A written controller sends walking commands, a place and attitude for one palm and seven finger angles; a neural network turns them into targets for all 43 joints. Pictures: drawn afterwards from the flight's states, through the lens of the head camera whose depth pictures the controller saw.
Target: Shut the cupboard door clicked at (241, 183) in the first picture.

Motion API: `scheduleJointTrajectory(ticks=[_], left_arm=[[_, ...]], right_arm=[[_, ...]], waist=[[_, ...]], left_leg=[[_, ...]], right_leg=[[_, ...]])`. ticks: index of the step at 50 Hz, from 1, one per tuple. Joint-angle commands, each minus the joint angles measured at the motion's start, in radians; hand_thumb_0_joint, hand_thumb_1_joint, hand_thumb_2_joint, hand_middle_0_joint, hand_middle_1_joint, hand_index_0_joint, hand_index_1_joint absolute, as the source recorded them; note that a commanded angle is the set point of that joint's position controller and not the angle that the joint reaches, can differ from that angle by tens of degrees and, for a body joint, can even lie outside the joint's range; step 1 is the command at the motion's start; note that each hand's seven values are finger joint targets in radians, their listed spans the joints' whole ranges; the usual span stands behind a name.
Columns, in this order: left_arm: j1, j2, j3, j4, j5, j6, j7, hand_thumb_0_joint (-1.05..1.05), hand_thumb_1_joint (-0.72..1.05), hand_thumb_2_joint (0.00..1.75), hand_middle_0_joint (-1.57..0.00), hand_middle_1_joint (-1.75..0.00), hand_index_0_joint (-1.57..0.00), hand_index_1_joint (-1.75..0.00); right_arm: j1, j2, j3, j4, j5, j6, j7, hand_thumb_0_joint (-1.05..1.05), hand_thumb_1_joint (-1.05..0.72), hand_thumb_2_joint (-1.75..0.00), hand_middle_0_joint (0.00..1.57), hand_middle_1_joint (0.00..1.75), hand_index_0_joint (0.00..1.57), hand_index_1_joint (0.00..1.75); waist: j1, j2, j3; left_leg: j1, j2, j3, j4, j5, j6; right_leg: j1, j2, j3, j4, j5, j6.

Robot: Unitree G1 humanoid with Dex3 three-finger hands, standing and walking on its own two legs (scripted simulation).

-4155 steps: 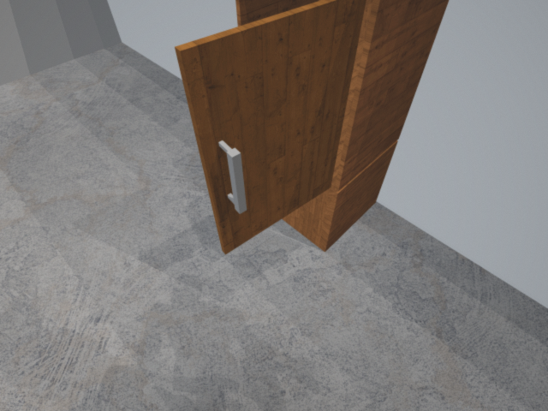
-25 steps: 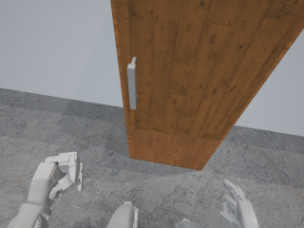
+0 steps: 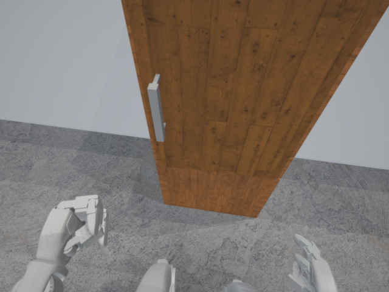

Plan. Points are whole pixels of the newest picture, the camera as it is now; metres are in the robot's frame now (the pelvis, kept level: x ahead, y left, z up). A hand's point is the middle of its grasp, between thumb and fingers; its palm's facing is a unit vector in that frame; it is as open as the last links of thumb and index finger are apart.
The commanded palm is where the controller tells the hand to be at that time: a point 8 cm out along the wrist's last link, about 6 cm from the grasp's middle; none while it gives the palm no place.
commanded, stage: bring the fist close to the handle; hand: left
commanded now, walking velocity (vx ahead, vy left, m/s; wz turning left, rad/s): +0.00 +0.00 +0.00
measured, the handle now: (159, 110) +0.52 +0.13 +0.06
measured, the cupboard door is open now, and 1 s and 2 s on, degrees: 2 2 0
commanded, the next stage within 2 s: push the door shut along its arc in 1.46 s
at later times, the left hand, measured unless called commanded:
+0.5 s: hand (130, 185) +0.30 +0.15 +0.06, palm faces -0.10 -0.99 -0.01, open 3.1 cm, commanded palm +0.30 +0.20 +0.06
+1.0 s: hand (161, 144) +0.41 +0.10 +0.06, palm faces -0.09 -1.00 -0.01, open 3.1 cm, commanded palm +0.40 +0.16 +0.06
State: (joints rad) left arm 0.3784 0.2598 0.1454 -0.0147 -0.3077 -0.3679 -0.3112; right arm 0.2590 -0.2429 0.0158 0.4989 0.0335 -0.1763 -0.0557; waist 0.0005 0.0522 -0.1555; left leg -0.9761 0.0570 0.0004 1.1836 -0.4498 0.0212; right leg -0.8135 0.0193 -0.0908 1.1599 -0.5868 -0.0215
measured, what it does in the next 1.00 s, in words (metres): stands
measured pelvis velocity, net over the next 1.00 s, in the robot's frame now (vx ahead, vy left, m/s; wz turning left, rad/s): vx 0.00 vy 0.00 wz -0.02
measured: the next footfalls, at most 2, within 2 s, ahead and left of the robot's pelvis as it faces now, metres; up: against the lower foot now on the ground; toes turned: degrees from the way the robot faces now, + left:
none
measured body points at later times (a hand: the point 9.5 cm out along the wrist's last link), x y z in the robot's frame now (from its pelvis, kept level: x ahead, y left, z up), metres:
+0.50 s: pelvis +0.00 +0.01 +0.01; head +0.06 +0.01 +0.45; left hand +0.30 +0.20 +0.07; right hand +0.15 -0.23 -0.08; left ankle +0.07 +0.11 -0.64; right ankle -0.01 -0.11 -0.64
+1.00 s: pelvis +0.00 +0.00 +0.01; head +0.08 +0.00 +0.45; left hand +0.41 +0.16 +0.07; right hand +0.11 -0.25 -0.10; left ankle +0.07 +0.11 -0.64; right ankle -0.01 -0.11 -0.64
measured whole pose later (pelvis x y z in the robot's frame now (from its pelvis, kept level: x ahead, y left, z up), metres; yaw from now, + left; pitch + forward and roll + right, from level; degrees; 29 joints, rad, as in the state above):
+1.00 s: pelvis +0.00 +0.00 +0.01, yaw -1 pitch +17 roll -2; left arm -0.45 0.18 0.08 0.68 -0.14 -0.40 -0.07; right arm 0.28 -0.24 0.01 0.61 0.01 -0.06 0.00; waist -0.06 0.04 -0.15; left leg -1.00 0.05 0.04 1.12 -0.42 0.03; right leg -0.86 0.01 -0.05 1.13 -0.56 -0.02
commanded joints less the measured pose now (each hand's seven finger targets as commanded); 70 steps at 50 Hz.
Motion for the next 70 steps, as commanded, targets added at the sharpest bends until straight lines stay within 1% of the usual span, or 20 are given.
scheduleJointTrajectory(ticks=[1,3,8,14,20,29,32,35,39,47,50,53,55,56,57,60,62,65,68,70], left_arm=[[-0.049,0.132,0.082,-0.21,-0.015,-0.066,0.002,0.0,0.9,0.9,-1.3,-1.5,-1.3,-1.5],[-0.046,0.126,0.083,-0.204,-0.02,-0.063,-0.001,0.0,0.9,0.9,-1.3,-1.5,-1.3,-1.5],[-0.285,0.106,0.017,-0.166,0.002,-0.072,0.009,0.0,0.9,0.9,-1.3,-1.5,-1.3,-1.5],[-0.384,0.096,-0.011,-0.125,0.04,-0.025,0.053,0.0,0.9,0.9,-1.3,-1.5,-1.3,-1.5],[-0.462,0.089,0.001,-0.024,0.074,0.01,0.128,0.0,0.9,0.9,-1.3,-1.5,-1.3,-1.5],[-0.692,0.032,-0.063,0.123,0.109,-0.041,0.163,0.0,0.9,0.9,-1.3,-1.5,-1.3,-1.5],[-0.801,0.039,-0.05,0.189,0.117,-0.055,0.177,0.0,0.9,0.9,-1.3,-1.5,-1.3,-1.5],[-0.836,0.057,-0.026,0.209,0.121,-0.07,0.19,0.0,0.9,0.9,-1.3,-1.5,-1.3,-1.5],[-0.964,0.019,-0.06,0.313,0.138,-0.073,0.211,0.0,0.9,0.9,-1.3,-1.5,-1.3,-1.5],[-1.139,0.002,-0.046,0.487,0.162,-0.101,0.243,0.0,0.9,0.9,-1.3,-1.5,-1.3,-1.5],[-1.235,0.059,0.013,0.591,0.172,-0.111,0.254,0.0,0.9,0.9,-1.3,-1.5,-1.3,-1.5],[-1.349,0.044,0.005,0.636,0.183,-0.135,0.263,0.0,0.9,0.9,-1.3,-1.5,-1.3,-1.5],[-1.276,0.119,0.077,0.671,0.186,-0.143,0.265,0.0,0.9,0.9,-1.3,-1.5,-1.3,-1.5],[-1.267,0.095,0.059,0.658,0.188,-0.15,0.26,0.0,0.9,0.9,-1.3,-1.5,-1.3,-1.5],[-1.258,0.053,0.025,0.648,0.185,-0.153,0.253,0.0,0.9,0.9,-1.3,-1.5,-1.3,-1.5],[-1.21,0.107,0.08,0.666,0.177,-0.152,0.245,0.0,0.9,0.9,-1.3,-1.5,-1.3,-1.5],[-1.228,0.085,0.055,0.638,0.173,-0.157,0.235,0.0,0.9,0.9,-1.3,-1.5,-1.3,-1.5],[-1.238,0.078,0.045,0.588,0.166,-0.172,0.23,0.0,0.9,0.9,-1.3,-1.5,-1.3,-1.5],[-1.304,0.049,0.008,0.608,0.169,-0.184,0.229,0.0,0.9,0.9,-1.3,-1.5,-1.3,-1.5],[-1.297,0.073,0.027,0.593,0.168,-0.195,0.23,0.0,0.9,0.9,-1.3,-1.5,-1.3,-1.5]], right_arm=[[-0.05,-0.118,-0.056,-0.159,0.0,-0.048,-0.006,0.0,-0.9,-0.9,0.2,0.3,0.2,0.3],[-0.05,-0.117,-0.057,-0.157,0.0,-0.045,-0.006,0.0,-0.9,-0.9,0.2,0.3,0.2,0.3],[-0.037,-0.135,-0.045,-0.133,-0.003,-0.052,-0.015,0.0,-0.9,-0.9,0.2,0.3,0.2,0.3],[-0.036,-0.134,-0.044,-0.127,-0.001,-0.045,-0.008,0.0,-0.9,-0.9,0.2,0.3,0.2,0.3],[-0.026,-0.135,-0.042,-0.115,-0.007,-0.011,0.006,0.0,-0.9,-0.9,0.2,0.3,0.2,0.3],[-0.01,-0.138,-0.049,-0.073,-0.011,0.023,0.024,0.0,-0.9,-0.9,0.2,0.3,0.2,0.3],[-0.003,-0.141,-0.052,-0.051,-0.013,0.034,0.024,0.0,-0.9,-0.9,0.2,0.3,0.2,0.3],[0.012,-0.146,-0.059,-0.043,-0.016,0.043,0.029,0.0,-0.9,-0.9,0.2,0.3,0.2,0.3],[0.022,-0.143,-0.059,-0.017,-0.018,0.061,0.036,0.0,-0.9,-0.9,0.2,0.3,0.2,0.3],[0.064,-0.142,-0.07,0.015,-0.027,0.085,0.051,0.0,-0.9,-0.9,0.2,0.3,0.2,0.3],[0.089,-0.148,-0.07,0.034,-0.031,0.096,0.053,0.0,-0.9,-0.9,0.2,0.3,0.2,0.3],[0.099,-0.142,-0.074,0.048,-0.035,0.106,0.057,0.0,-0.9,-0.9,0.2,0.3,0.2,0.3],[0.114,-0.151,-0.074,0.038,-0.04,0.115,0.062,0.0,-0.9,-0.9,0.2,0.3,0.2,0.3],[0.108,-0.145,-0.075,0.032,-0.039,0.119,0.066,0.0,-0.9,-0.9,0.2,0.3,0.2,0.3],[0.111,-0.14,-0.077,0.027,-0.038,0.122,0.071,0.0,-0.9,-0.9,0.2,0.3,0.2,0.3],[0.131,-0.148,-0.082,0.025,-0.038,0.136,0.073,0.0,-0.9,-0.9,0.2,0.3,0.2,0.3],[0.121,-0.141,-0.08,0.02,-0.032,0.143,0.073,0.0,-0.9,-0.9,0.2,0.3,0.2,0.3],[0.128,-0.142,-0.084,0.02,-0.03,0.141,0.069,0.0,-0.9,-0.9,0.2,0.3,0.2,0.3],[0.123,-0.137,-0.084,0.045,-0.028,0.141,0.064,0.0,-0.9,-0.9,0.2,0.3,0.2,0.3],[0.125,-0.144,-0.087,0.045,-0.03,0.135,0.06,0.0,-0.9,-0.9,0.2,0.3,0.2,0.3]], waist=[[-0.005,-0.015,-0.181],[-0.007,-0.009,-0.18],[-0.052,-0.018,-0.154],[-0.031,0.022,-0.23],[-0.023,-0.009,-0.244],[-0.055,-0.017,-0.233],[-0.063,-0.034,-0.249],[-0.047,0.0,-0.325],[-0.072,-0.009,-0.297],[-0.088,-0.027,-0.36],[-0.098,-0.069,-0.327],[-0.114,-0.044,-0.358],[-0.076,-0.023,-0.395],[-0.073,-0.017,-0.423],[-0.079,-0.022,-0.427],[-0.073,-0.08,-0.409],[-0.08,-0.084,-0.391],[-0.082,-0.057,-0.396],[-0.112,-0.061,-0.351],[-0.101,-0.026,-0.373]], left_leg=[[0.236,-0.037,-0.041,-0.157,0.144,0.008],[0.241,-0.037,-0.041,-0.154,0.143,0.008],[0.222,-0.03,-0.058,-0.139,0.062,0.011],[0.291,-0.031,-0.065,-0.182,0.079,0.009],[0.32,-0.03,-0.068,-0.217,0.116,0.007],[0.35,-0.026,-0.058,-0.218,0.134,0.002],[0.348,-0.027,-0.056,-0.211,0.134,0.002],[0.403,-0.025,-0.06,-0.208,0.196,-0.002],[0.397,-0.025,-0.059,-0.208,0.183,-0.004],[0.41,-0.028,-0.049,-0.185,0.242,-0.003],[0.338,-0.034,-0.045,-0.174,0.199,0.005],[0.34,-0.036,-0.037,-0.162,0.2,0.004],[0.333,-0.039,-0.032,-0.165,0.228,0.003],[0.351,-0.039,-0.029,-0.166,0.249,0.002],[0.362,-0.039,-0.026,-0.166,0.266,0.003],[0.315,-0.041,-0.016,-0.165,0.265,0.01],[0.29,-0.043,-0.004,-0.172,0.236,0.011],[0.321,-0.045,-0.006,-0.172,0.241,0.014],[0.321,-0.042,-0.01,-0.173,0.2,0.013],[0.344,-0.043,-0.012,-0.17,0.205,0.014]], right_leg=[[0.026,0.016,0.085,-0.216,0.202,0.002],[0.017,0.016,0.087,-0.217,0.209,0.005],[-0.066,0.019,0.079,-0.21,0.112,0.001],[-0.039,0.017,0.059,-0.205,0.148,-0.004],[-0.006,0.018,0.045,-0.212,0.197,-0.005],[-0.034,0.009,0.047,-0.223,0.225,-0.003],[-0.04,0.008,0.053,-0.222,0.228,-0.002],[-0.027,0.011,0.049,-0.207,0.277,-0.007],[-0.053,0.01,0.049,-0.215,0.275,-0.002],[-0.057,0.013,0.053,-0.204,0.339,0.001],[-0.054,0.017,0.064,-0.209,0.318,0.004],[-0.065,0.013,0.073,-0.205,0.326,0.008],[-0.027,0.017,0.076,-0.195,0.352,0.002],[-0.019,0.014,0.077,-0.189,0.375,0.003],[-0.015,0.015,0.077,-0.192,0.397,0.004],[0.032,0.019,0.086,-0.201,0.428,0.01],[0.048,0.014,0.096,-0.214,0.421,0.016],[0.042,0.018,0.097,-0.219,0.42,0.012],[-0.003,0.014,0.099,-0.234,0.375,0.018],[-0.013,0.016,0.099,-0.229,0.367,0.013]])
